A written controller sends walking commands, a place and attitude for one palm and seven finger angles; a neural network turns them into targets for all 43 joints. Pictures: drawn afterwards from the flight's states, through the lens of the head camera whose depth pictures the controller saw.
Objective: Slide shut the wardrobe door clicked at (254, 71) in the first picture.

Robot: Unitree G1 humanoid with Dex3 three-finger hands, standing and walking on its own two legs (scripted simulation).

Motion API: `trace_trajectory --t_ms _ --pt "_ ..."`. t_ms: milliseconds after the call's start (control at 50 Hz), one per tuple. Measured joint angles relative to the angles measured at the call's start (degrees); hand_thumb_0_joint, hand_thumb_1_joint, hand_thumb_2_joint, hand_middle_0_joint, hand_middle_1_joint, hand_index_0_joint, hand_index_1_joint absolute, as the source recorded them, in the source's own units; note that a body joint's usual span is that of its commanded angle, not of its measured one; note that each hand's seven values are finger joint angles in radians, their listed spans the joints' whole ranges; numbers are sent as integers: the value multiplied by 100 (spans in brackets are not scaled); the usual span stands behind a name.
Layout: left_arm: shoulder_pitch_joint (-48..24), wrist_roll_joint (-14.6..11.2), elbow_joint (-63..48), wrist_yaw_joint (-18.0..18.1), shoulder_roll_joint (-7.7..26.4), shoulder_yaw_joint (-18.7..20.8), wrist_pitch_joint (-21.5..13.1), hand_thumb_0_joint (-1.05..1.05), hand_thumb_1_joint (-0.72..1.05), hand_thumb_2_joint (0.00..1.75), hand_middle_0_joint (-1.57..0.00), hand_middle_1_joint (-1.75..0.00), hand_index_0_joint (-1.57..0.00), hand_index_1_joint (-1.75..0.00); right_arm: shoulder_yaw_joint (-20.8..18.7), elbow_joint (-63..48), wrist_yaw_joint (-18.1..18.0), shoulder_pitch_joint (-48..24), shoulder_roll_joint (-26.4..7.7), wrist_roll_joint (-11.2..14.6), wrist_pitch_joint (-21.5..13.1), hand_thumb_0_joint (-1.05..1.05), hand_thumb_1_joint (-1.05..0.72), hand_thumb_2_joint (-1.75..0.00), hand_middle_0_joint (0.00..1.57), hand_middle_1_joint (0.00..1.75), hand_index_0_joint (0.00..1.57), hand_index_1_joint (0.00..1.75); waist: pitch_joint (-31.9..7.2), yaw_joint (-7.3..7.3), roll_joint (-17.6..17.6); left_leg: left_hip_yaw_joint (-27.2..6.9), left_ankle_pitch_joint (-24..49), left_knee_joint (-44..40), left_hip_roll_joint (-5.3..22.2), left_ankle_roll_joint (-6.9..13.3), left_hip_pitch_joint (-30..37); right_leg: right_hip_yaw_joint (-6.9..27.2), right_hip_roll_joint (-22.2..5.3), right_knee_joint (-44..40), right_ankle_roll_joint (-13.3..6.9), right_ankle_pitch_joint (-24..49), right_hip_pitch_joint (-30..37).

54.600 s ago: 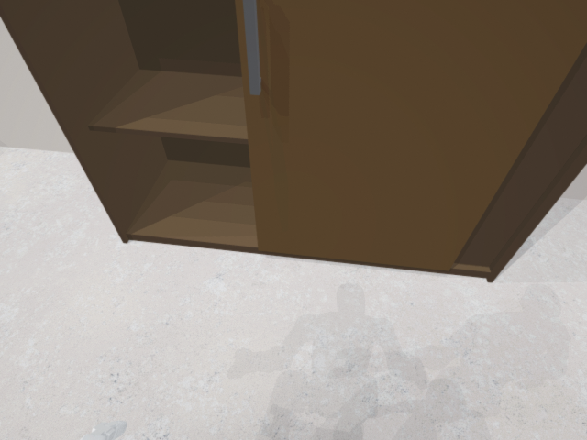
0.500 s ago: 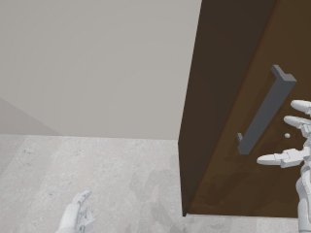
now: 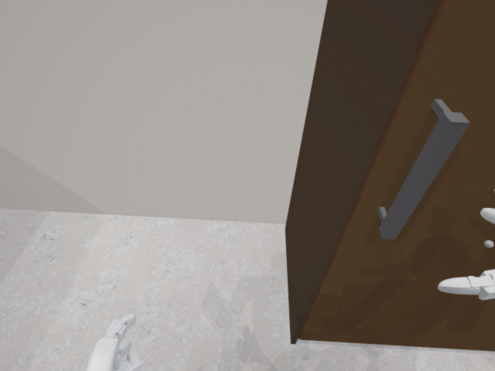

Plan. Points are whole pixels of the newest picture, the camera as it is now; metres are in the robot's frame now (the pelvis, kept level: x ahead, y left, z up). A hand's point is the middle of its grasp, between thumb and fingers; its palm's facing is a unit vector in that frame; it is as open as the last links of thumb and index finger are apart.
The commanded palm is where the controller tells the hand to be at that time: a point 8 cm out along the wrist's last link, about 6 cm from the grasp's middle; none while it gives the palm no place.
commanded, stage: slip the hand off the handle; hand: right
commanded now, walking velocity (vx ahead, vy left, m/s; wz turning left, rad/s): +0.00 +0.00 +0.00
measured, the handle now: (410, 177) +0.37 -0.26 +0.16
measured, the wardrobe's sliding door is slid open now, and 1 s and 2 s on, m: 0.01 0.01 0.01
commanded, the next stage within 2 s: draw the hand back to the body in 0.34 s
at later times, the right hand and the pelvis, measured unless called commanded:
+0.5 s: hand out of the picture +0.18 -0.30 +0.16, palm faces +0.46 +0.86 -0.20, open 14.7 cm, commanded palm +0.14 -0.34 +0.17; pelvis +0.00 +0.00 +0.00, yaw -2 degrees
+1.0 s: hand out of the picture +0.16 -0.29 +0.15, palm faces +0.21 +0.97 -0.09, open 14.5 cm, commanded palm +0.13 -0.33 +0.18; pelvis -0.01 -0.01 +0.00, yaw -2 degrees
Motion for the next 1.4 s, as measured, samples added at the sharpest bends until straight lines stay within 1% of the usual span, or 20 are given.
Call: trace_trajectory --t_ms 100,220,380,480,520,560,620,680,720,780,840,880,980,1000,1020,1060,1120,1180,1280,1400 --pt "-95 6 -14 28 4 -20 -131 2 90 89 -20 -30 -20 -30 30 -407 62 348 45 83 -24 -1 55 -20 26 115 26 115 -10 -92 -45 58 -6 4 27 -9 54 55 33 12 -8 13 28" --pt "-242 0 -53 90 -37 -89 -268 2 90 89 -20 -30 -20 -30 177 -750 208 657 116 200 120 -1 55 -20 26 115 26 115 3 -190 -61 115 -7 -16 59 -19 127 109 74 -13 -16 40 83" --pt "-342 68 -119 54 -135 -168 -357 1 90 89 -20 -30 -20 -30 201 -1272 170 1094 157 197 166 -1 55 -20 26 115 26 115 34 -257 -12 140 -34 -15 72 -12 160 136 92 -13 -7 26 106" --pt "-310 85 -90 31 -132 -171 -372 1 90 89 -20 -30 -20 -30 154 -1506 223 1296 152 273 138 -1 55 -20 26 115 26 115 32 -296 -30 170 -67 -2 72 -12 177 168 96 45 -3 -20 92" --pt "-286 0 -41 69 -92 -198 -400 1 90 89 -20 -30 -20 -30 133 -1453 557 1269 178 577 273 -1 55 -20 26 115 26 115 50 -290 -80 212 -63 -54 71 -19 255 212 104 47 -7 -27 131" --pt "-249 -76 8 141 -55 -231 -434 2 90 89 -21 -30 -21 -30 136 -1378 978 1209 133 817 558 -1 55 -20 26 115 26 115 45 -298 -121 235 -39 -138 61 -26 355 240 102 27 -15 -29 196" --pt "-214 -156 43 225 -17 -281 -527 2 90 89 -21 -30 -21 -30 142 -1285 1554 1105 -44 1081 955 -1 55 -20 25 115 25 115 47 -277 -139 238 -6 -247 50 -33 512 251 98 -31 -19 -25 330" --pt "-224 -216 -4 220 35 -324 -650 2 90 89 -21 -30 -21 -30 91 -1199 2086 994 -251 1305 1235 -1 55 -20 26 115 25 115 73 -219 -146 216 28 -321 33 -40 633 235 81 -72 -18 -20 446" --pt "-232 -231 -77 169 61 -329 -717 2 90 89 -21 -30 -20 -30 19 -1198 2307 946 -375 1412 1366 -1 55 -20 26 115 25 115 67 -182 -134 189 47 -342 23 -40 662 210 67 -94 -17 -13 486" --pt "-248 -253 -224 53 86 -307 -761 2 90 89 -20 -30 -20 -30 -186 -1301 2374 1029 -459 1562 1464 -1 55 -20 26 115 26 115 16 -125 -118 125 65 -332 3 -40 643 149 37 -97 -13 -14 494" --pt "-234 -289 -355 -53 118 -263 -757 2 90 89 -20 -30 -20 -30 -357 -1405 2287 1161 -394 1651 1560 -1 55 -20 26 115 26 115 -38 -105 -115 89 72 -306 -3 -49 613 112 25 -84 -18 -13 481" --pt "-216 -311 -405 -88 147 -236 -738 2 90 89 -20 -30 -20 -30 -387 -1439 2212 1229 -305 1642 1651 -1 55 -20 26 115 25 115 -57 -119 -124 86 76 -289 -1 -59 600 108 25 -65 -27 -11 467" --pt "-174 -305 -398 -67 182 -214 -716 2 90 89 -20 -30 -20 -30 -182 -1573 2029 1267 -101 1415 1808 -1 52 -21 25 113 25 113 1 -194 -127 146 99 -274 20 -80 630 161 54 -26 -60 23 464" --pt "-174 -232 -371 -77 168 -195 -729 2 90 89 -20 -30 -20 -30 -46 -1681 1767 1272 -104 1129 1714 -1 50 -22 25 112 25 112 38 -211 -126 165 116 -300 17 -77 659 180 54 -28 -62 36 476" --pt "-193 -147 -323 -94 148 -186 -749 2 90 89 -20 -30 -20 -30 90 -1802 1369 1295 -118 835 1552 -1 49 -23 25 111 25 111 80 -216 -126 182 148 -347 7 -69 687 200 48 -33 -50 47 481" --pt "-250 -33 -253 -127 99 -194 -749 2 90 89 -20 -30 -20 -30 256 -1987 628 1342 -86 419 1187 -1 44 -25 25 109 25 108 194 -193 -107 198 212 -426 7 -69 720 231 61 -67 -12 43 493" --pt "-292 54 -201 -151 7 -195 -669 2 90 89 -20 -30 -20 -30 406 -2167 -123 1414 60 15 749 -1 36 -29 25 104 25 103 386 -185 -89 155 297 -529 44 -90 773 215 111 -202 -15 26 579" --pt "-241 131 -125 -163 -57 -190 -574 2 90 89 -20 -30 -20 -30 551 -2286 -527 1520 162 -232 465 -1 26 -34 24 98 24 98 452 -178 -136 101 354 -619 75 -127 829 171 144 -424 -59 276 698" --pt "-120 161 67 -200 -195 -194 -315 2 90 89 -21 -30 -21 -30 668 -2186 -760 1713 184 -424 161 -1 10 -42 24 88 24 88 426 -131 -101 -16 377 -782 143 -178 1009 68 209 -710 -100 316 962" --pt "-72 196 124 -216 -178 -140 -182 2 90 89 -21 -30 -21 -30 728 -2048 -832 1665 227 -593 86 0 -12 -52 24 76 23 76 519 -84 -79 -122 396 -940 184 -204 1195 -24 251 -961 -147 369 1215"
